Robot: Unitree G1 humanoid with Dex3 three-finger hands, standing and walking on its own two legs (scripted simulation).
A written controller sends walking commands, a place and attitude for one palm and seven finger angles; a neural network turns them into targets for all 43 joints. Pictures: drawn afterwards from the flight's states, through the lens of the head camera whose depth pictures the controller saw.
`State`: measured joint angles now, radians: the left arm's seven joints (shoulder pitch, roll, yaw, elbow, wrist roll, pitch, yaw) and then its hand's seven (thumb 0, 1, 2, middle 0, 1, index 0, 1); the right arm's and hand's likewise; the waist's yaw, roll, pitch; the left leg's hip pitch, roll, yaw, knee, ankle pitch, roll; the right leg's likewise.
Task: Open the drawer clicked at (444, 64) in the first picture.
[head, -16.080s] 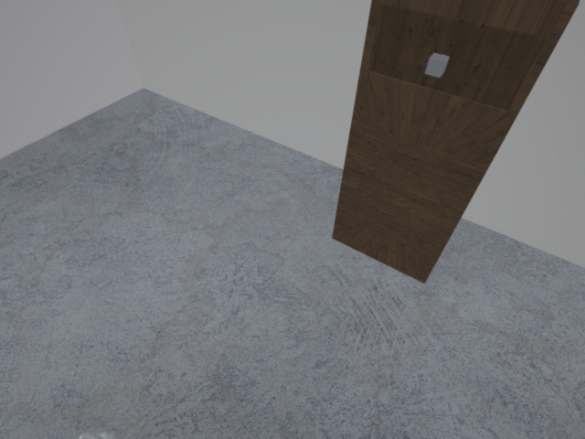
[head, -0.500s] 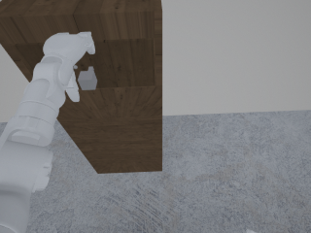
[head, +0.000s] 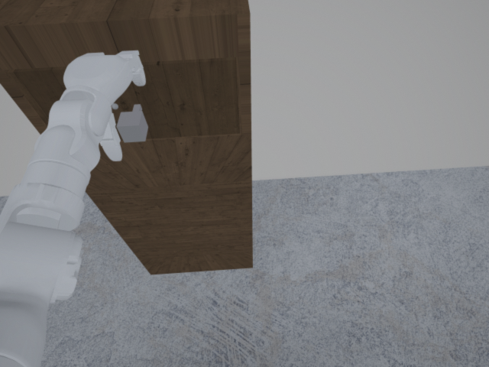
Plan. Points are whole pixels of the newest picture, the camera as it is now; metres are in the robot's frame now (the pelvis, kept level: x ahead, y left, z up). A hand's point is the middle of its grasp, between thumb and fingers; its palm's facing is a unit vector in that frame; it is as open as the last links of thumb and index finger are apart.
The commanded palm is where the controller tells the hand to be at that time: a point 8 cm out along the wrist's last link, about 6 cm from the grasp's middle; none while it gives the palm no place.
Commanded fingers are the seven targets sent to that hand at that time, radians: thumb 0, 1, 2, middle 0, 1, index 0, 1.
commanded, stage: lower the fingers behind the handle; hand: left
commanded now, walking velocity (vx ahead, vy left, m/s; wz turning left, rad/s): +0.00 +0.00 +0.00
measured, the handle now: (134, 119) +0.52 +0.21 +0.11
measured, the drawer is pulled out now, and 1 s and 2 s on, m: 0.00 0.00 0.00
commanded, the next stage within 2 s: close the thumb around the handle in 1.46 s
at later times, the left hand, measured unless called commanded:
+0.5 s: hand (116, 129) +0.47 +0.22 +0.13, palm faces -0.03 -0.02 -1.00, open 13.8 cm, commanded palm +0.46 +0.23 +0.19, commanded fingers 0.00 -0.50 0.30 -0.30 -1.20 -0.30 -1.20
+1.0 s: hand (128, 141) +0.48 +0.21 +0.10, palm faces -0.03 -0.02 -1.00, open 13.8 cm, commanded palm +0.46 +0.22 +0.15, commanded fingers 0.00 -0.50 0.30 -0.30 -1.20 -0.30 -1.20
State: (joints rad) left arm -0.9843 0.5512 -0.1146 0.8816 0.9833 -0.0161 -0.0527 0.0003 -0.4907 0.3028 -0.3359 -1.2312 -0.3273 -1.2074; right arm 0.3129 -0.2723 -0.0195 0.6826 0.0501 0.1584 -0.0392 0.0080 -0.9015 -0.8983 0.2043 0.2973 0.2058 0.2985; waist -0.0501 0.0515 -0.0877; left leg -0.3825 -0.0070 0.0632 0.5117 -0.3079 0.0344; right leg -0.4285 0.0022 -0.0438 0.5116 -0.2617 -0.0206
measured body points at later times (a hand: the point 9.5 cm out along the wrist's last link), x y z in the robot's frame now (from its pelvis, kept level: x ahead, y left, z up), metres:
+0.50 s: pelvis +0.00 +0.00 +0.00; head +0.05 -0.01 +0.44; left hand +0.47 +0.22 +0.18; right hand +0.07 -0.27 -0.13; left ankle -0.04 +0.10 -0.73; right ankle -0.01 -0.11 -0.73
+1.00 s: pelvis +0.00 +0.00 -0.01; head +0.06 -0.02 +0.44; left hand +0.47 +0.21 +0.15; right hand +0.04 -0.27 -0.14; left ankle -0.04 +0.10 -0.73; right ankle -0.01 -0.11 -0.73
